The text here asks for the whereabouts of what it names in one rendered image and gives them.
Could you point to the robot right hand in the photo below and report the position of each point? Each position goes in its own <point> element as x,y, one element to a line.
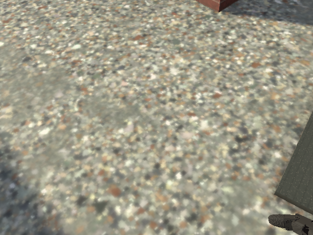
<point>297,223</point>

